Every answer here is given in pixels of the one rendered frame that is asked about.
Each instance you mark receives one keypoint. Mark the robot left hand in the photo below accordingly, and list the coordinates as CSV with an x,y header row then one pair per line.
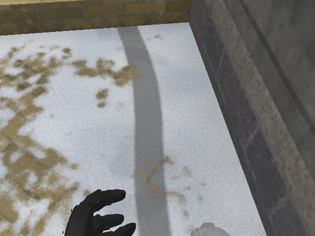
x,y
82,221

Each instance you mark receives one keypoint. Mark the right robot thigh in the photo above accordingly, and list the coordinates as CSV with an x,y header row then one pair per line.
x,y
209,231

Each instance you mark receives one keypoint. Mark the robot right shin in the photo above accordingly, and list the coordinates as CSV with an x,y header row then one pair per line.
x,y
207,224

